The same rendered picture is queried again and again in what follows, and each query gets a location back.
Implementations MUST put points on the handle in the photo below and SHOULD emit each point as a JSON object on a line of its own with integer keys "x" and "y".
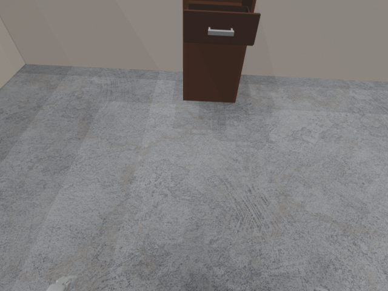
{"x": 221, "y": 32}

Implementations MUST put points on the drawer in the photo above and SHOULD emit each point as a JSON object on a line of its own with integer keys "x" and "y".
{"x": 199, "y": 17}

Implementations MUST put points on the cabinet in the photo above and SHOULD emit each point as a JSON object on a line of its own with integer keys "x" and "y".
{"x": 211, "y": 72}

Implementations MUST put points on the robot left hand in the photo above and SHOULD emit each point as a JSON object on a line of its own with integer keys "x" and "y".
{"x": 64, "y": 283}

